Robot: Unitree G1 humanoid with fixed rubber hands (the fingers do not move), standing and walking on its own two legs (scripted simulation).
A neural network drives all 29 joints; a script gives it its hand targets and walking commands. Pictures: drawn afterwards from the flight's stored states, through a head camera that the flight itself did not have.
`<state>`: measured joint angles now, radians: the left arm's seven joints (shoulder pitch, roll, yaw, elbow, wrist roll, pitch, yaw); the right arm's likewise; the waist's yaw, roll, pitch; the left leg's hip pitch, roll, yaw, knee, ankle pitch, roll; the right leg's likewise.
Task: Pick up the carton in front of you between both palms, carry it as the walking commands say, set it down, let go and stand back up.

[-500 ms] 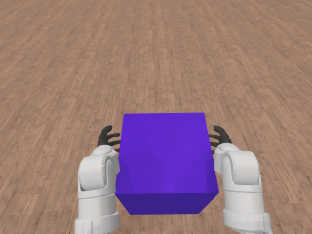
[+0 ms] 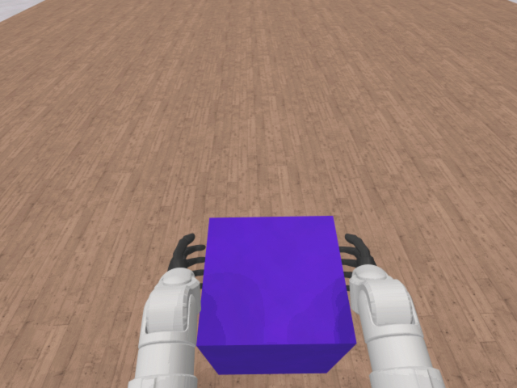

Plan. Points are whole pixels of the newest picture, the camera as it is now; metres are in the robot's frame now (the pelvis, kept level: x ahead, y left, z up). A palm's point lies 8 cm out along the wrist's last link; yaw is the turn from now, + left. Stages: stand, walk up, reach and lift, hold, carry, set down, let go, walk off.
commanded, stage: carry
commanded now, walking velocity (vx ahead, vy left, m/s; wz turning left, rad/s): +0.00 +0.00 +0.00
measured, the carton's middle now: (271, 300) +0.30 +0.00 -0.05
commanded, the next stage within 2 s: hold in 0.92 s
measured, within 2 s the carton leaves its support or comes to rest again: neither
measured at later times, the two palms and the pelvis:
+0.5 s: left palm (174, 297) +0.26 +0.15 +0.05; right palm (370, 293) +0.26 -0.14 +0.04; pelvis -0.03 +0.00 +0.00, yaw +0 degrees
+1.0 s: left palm (169, 308) +0.24 +0.16 +0.05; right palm (373, 303) +0.24 -0.14 +0.04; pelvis -0.04 +0.00 +0.01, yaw +1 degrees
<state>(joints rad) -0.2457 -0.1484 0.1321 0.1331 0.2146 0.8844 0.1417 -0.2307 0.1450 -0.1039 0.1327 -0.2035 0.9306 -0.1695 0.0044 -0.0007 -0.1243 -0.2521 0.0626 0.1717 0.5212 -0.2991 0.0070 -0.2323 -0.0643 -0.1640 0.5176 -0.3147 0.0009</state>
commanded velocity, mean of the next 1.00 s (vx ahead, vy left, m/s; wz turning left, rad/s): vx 0.00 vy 0.00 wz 0.00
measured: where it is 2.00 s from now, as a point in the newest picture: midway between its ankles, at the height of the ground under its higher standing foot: outside the picture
